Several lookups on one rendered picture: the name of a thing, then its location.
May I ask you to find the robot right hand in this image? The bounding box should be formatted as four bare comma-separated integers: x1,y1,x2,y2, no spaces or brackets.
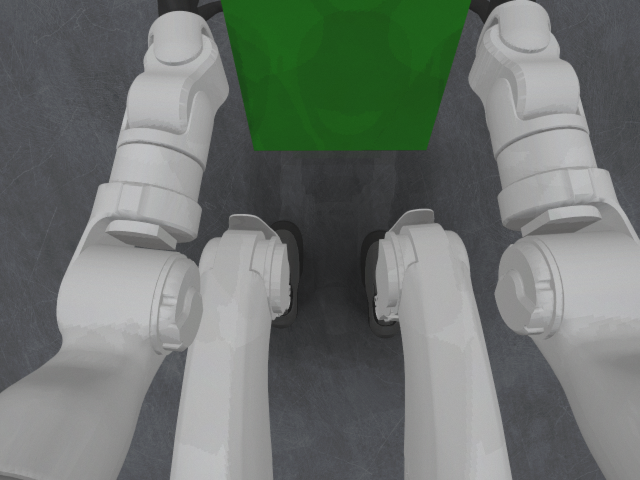
469,0,536,24

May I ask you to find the left robot forearm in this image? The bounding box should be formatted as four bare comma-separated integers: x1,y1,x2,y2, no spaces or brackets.
56,11,229,335

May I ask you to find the carton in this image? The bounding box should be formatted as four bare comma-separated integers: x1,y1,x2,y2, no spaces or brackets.
221,0,471,151

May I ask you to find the left robot thigh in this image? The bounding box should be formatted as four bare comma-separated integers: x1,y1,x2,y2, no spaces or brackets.
170,230,289,480

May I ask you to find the robot left upper arm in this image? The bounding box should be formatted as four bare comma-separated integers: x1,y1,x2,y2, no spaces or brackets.
0,244,203,480

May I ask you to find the right robot forearm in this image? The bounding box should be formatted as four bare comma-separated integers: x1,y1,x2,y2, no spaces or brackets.
468,0,640,246

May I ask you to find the robot right upper arm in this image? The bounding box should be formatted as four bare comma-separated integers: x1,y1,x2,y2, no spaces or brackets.
494,230,640,480

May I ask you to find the robot left hand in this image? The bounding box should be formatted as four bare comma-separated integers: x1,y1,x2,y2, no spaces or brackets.
157,0,223,21

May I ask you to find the robot left foot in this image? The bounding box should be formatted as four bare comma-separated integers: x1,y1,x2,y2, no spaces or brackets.
270,221,303,328

